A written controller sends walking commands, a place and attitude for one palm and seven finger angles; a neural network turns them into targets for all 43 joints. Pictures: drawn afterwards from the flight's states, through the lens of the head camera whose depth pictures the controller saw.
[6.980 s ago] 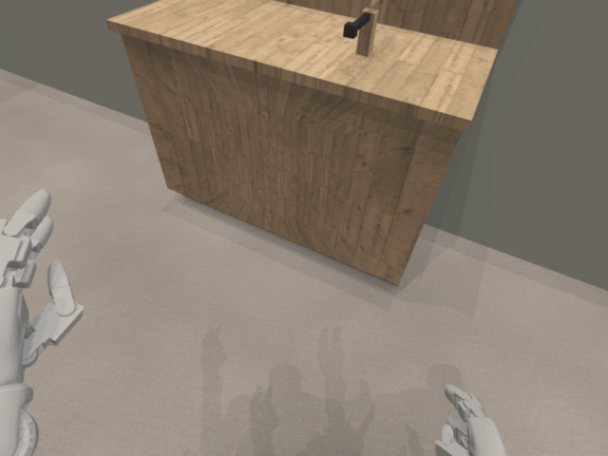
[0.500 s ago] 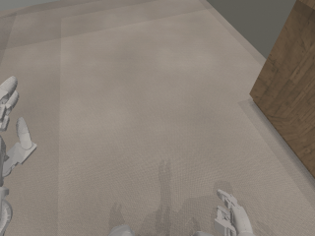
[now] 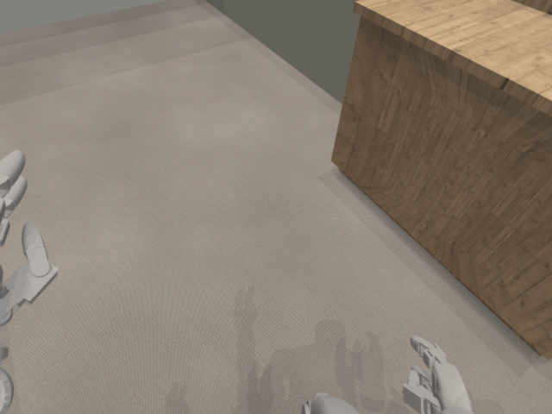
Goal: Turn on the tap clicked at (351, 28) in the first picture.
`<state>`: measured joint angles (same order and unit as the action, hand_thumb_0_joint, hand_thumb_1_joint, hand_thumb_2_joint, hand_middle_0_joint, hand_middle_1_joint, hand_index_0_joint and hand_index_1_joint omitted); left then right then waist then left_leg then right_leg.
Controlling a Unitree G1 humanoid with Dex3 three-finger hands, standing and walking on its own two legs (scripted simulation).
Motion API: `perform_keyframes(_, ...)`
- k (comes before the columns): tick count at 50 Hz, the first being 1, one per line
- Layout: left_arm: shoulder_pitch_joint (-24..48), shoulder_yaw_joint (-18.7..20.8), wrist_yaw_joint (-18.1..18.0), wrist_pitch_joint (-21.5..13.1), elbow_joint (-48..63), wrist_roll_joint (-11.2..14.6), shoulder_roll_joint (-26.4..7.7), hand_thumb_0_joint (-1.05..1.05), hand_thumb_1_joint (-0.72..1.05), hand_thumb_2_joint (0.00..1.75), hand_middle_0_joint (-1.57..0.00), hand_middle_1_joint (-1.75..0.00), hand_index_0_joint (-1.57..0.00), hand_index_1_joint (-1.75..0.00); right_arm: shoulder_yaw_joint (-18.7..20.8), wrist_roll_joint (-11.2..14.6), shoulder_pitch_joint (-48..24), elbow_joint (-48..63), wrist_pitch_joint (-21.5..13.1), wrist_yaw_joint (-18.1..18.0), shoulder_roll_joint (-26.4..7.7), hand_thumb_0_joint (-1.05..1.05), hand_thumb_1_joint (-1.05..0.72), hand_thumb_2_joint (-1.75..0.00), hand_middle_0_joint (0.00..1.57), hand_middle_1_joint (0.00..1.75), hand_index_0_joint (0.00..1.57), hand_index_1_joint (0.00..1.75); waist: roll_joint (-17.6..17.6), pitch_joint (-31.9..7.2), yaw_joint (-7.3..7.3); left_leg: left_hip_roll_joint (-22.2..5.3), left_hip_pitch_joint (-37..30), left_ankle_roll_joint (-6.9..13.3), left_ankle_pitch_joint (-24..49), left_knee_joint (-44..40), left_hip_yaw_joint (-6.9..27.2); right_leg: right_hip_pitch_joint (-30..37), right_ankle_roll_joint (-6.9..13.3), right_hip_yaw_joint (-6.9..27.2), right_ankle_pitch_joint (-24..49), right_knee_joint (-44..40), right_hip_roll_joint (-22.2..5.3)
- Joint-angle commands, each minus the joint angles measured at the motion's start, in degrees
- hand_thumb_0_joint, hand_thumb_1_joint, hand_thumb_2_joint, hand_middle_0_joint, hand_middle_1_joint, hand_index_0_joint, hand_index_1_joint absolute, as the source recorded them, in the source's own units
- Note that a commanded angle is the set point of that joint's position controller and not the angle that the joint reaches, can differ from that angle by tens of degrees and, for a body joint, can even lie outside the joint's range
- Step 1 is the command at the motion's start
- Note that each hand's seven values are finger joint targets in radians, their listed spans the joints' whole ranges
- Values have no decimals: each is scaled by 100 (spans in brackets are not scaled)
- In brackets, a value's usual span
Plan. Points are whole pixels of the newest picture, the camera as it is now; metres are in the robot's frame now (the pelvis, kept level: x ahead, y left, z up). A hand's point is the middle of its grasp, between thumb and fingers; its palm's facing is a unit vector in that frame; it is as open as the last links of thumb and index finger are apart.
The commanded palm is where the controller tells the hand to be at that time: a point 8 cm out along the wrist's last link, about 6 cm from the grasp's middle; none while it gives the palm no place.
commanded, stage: turn to face it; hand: left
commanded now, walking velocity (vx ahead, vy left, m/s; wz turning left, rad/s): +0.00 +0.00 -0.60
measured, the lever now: out of the picture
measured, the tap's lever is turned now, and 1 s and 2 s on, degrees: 0 0 0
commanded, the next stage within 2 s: take the last steps up to it in 1.94 s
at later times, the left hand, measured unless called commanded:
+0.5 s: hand (192, 265) +0.23 +0.11 +0.18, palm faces +0.11 -0.85 -0.52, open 7.4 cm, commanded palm +0.19 +0.17 +0.19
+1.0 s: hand (323, 321) +0.19 -0.02 +0.17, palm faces -0.21 -0.83 -0.52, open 7.4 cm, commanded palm +0.16 +0.07 +0.19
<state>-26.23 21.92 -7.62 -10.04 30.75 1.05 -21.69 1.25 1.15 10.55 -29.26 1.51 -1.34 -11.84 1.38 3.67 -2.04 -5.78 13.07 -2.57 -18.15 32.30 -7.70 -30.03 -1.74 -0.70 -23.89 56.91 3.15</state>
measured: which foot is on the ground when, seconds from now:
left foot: down 0.00-0.16, up 0.18-0.56, down 0.58-0.84, up 0.86-1.00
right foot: up 0.00-0.12, down 0.14-0.58, up 0.60-0.82, down 0.84-1.00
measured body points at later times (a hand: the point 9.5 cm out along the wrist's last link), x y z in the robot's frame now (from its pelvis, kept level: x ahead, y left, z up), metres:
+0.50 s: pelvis -0.05 -0.05 +0.00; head -0.01 -0.07 +0.45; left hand +0.21 +0.16 +0.21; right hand +0.03 -0.35 -0.09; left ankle -0.01 +0.09 -0.70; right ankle +0.00 -0.13 -0.73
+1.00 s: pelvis -0.13 -0.07 -0.01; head -0.08 -0.12 +0.44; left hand +0.19 +0.03 +0.20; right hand -0.12 -0.34 -0.12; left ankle -0.05 +0.07 -0.66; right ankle -0.13 -0.17 -0.73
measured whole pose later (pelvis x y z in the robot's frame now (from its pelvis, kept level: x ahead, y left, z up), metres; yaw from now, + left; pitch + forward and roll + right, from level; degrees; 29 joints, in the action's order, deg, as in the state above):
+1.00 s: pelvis -0.13 -0.07 -0.01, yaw -36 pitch -1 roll +1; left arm -28.2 22.7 -7.2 -10.4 34.1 2.9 -23.2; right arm -0.7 1.0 7.4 -32.3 3.2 0.1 -11.6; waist -1.7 10.0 1.0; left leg -5.9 27.7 -5.3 -27.3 63.6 -2.2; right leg -21.6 3.3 -1.5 -13.3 35.7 1.8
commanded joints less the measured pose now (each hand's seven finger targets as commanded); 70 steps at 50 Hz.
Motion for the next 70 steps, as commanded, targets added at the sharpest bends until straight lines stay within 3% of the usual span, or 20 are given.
perform_keyframes(1,708,226,-107,-406,1332,11,-762,0,90,90,-20,-30,-20,-30,195,39,-175,713,-476,53,-767,0,-90,-90,20,30,20,30,-1665,-222,137,-1587,42,623,2070,-1016,129,435,-186,-459,-165,-771,-454)
perform_keyframes(6,757,414,-104,-334,1005,-7,-921,0,90,90,-20,-30,-20,-30,198,15,-32,700,-632,123,-755,0,-90,-90,20,30,20,30,-1082,-714,102,-1245,108,182,2028,726,-206,2093,27,-575,1407,-2972,-426)
perform_keyframes(8,549,977,-210,-389,980,60,-1440,0,90,90,-20,-30,-20,-30,81,29,-303,853,-592,105,-485,0,-90,-90,20,30,20,30,1414,-1112,-27,55,2002,-277,-1730,3094,-55,3108,1046,2328,5411,-3273,-2083)
perform_keyframes(9,309,998,-197,-339,1171,221,-1420,0,90,90,-20,-30,-20,-30,172,59,-481,830,-505,88,-522,0,-90,-90,20,30,20,30,1478,-1317,-42,-36,1937,-260,-1712,3701,773,2818,1066,2661,4996,-3419,-2295)
perform_keyframes(12,-595,1201,-201,-454,1493,302,-1257,0,90,90,-20,-30,-20,-30,-42,-27,-617,674,-161,138,-295,0,-90,-90,20,30,20,30,216,-1558,56,-78,2203,-309,-932,3791,908,3092,1197,1853,4213,-3084,-1888)
perform_keyframes(26,-82,661,-211,-303,1357,185,-1026,0,90,90,-20,-30,-20,-30,141,5,-438,716,66,19,-701,0,-90,-90,20,30,20,30,302,-1197,75,258,-122,9,-418,-266,568,1261,851,2300,1217,-3706,-1303)
perform_keyframes(27,29,651,-181,-341,1458,166,-1048,0,90,90,-20,-30,-20,-30,150,-3,-351,733,39,6,-712,0,-90,-90,20,30,20,30,63,-1174,123,89,-702,134,-271,-842,592,788,656,2244,962,-3451,-1084)
perform_keyframes(29,322,661,-112,-448,1648,96,-1048,0,90,90,-20,-30,-20,-30,214,-68,-449,861,-39,-52,-897,0,-90,-90,20,30,20,30,-1581,-746,66,-1504,-1101,841,201,-1621,1886,-512,128,1080,-202,-1642,-45)
perform_keyframes(31,469,872,-116,-477,1513,-18,-1290,0,90,90,-20,-30,-20,-30,202,-79,-500,831,-162,-93,-610,0,-90,-90,20,30,20,30,-1873,-488,43,-2217,498,1309,-192,-1959,2053,-44,-61,410,-326,1154,-278)
perform_keyframes(34,489,265,-71,-444,1332,42,-680,0,90,90,-20,-30,-20,-30,198,42,-351,750,-328,44,-695,0,-90,-90,20,30,20,30,-1605,-180,46,-1687,218,875,1277,-1272,481,-93,-148,-81,-331,241,-543)
perform_keyframes(40,764,386,-81,-382,1106,34,-859,0,90,90,-20,-30,-20,-30,207,0,-27,707,-603,113,-800,0,-90,-90,20,30,20,30,-1328,-664,121,-1350,-30,278,2129,187,-106,1796,-106,-801,886,-2681,-220)
perform_keyframes(41,658,443,-97,-339,969,-16,-940,0,90,90,-20,-30,-20,-30,198,21,20,709,-585,128,-748,0,-90,-90,20,30,20,30,-802,-783,130,-1086,306,130,1721,968,-206,2239,119,-356,1714,-3111,-589)
perform_keyframes(43,321,1051,-204,-378,804,102,-1442,0,90,90,-20,-30,-20,-30,66,21,-342,845,-522,82,-501,0,-90,-90,20,30,20,30,1496,-1052,-39,33,2101,-269,-1846,3162,140,2906,1094,2351,5367,-3316,-2172)
perform_keyframes(44,175,985,-177,-321,1062,229,-1388,0,90,90,-20,-30,-20,-30,147,51,-488,823,-416,73,-514,0,-90,-90,20,30,20,30,1481,-1262,-44,-88,2018,-246,-1642,3658,814,2713,1128,2556,4621,-3428,-2283)
perform_keyframes(47,-563,1205,-189,-422,1495,300,-1273,0,90,90,-20,-30,-20,-30,-48,-21,-635,699,-88,122,-319,0,-90,-90,20,30,20,30,278,-1504,58,-90,2047,-281,-936,3548,859,2797,1197,1784,3626,-3172,-1869)
perform_keyframes(57,-258,832,-204,-327,1313,194,-1015,0,90,90,-20,-30,-20,-30,100,-8,-340,662,4,12,-633,0,-90,-90,20,30,20,30,362,-1199,141,206,-429,-3,-227,-449,461,938,805,2045,853,-3537,-1305)
perform_keyframes(60,111,837,-144,-472,1427,46,-1083,0,90,90,-20,-30,-20,-30,185,-51,-475,797,-104,-107,-808,0,-90,-90,20,30,20,30,-1998,-730,64,-2085,-451,1093,-220,-1947,2250,-369,39,407,-592,-154,-77)
perform_keyframes(61,400,850,-144,-518,1509,-20,-1212,0,90,90,-20,-30,-20,-30,174,-81,-541,787,-171,-128,-645,0,-90,-90,20,30,20,30,-1913,-552,98,-2289,358,1243,-355,-2036,2372,-94,-27,358,-526,1075,-278)
perform_keyframes(64,465,248,-102,-456,1319,3,-674,0,90,90,-20,-30,-20,-30,224,29,-397,711,-304,21,-732,0,-90,-90,20,30,20,30,-1470,-138,114,-1725,327,938,715,-1452,807,-287,-138,-25,-250,915,-561)
perform_keyframes(70,603,365,-123,-443,1266,55,-822,0,90,90,-20,-30,-20,-30,221,-21,-38,707,-595,100,-813,0,-90,-90,20,30,20,30,-1795,-534,176,-1545,-81,467,2022,-656,24,1100,-191,-818,-25,-1781,-313)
